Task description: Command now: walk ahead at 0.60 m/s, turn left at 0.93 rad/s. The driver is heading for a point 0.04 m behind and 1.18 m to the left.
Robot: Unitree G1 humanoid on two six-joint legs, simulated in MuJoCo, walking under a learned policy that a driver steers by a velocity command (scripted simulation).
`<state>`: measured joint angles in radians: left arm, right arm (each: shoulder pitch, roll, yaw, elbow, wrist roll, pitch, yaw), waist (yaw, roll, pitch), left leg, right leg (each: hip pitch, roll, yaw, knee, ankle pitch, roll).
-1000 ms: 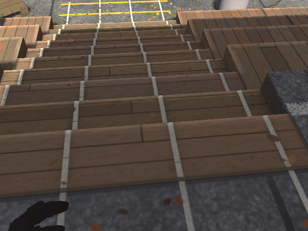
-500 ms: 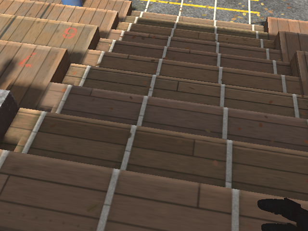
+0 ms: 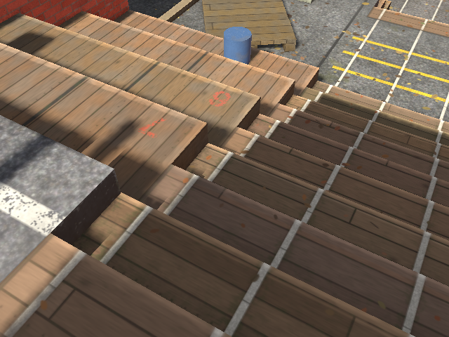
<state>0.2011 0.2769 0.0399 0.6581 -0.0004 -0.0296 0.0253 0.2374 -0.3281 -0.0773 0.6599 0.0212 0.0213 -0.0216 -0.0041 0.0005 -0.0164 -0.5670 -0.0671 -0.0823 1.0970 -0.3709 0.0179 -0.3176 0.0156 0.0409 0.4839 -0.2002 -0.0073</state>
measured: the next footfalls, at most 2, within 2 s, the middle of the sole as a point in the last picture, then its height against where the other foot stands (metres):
left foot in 0.42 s outside the picture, level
right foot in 0.84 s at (100, 280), level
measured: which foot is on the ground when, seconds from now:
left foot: up 0.00-0.40, down 0.42-0.86, up 0.88-1.00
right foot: down 0.00-0.42, up 0.44-0.82, down 0.84-1.00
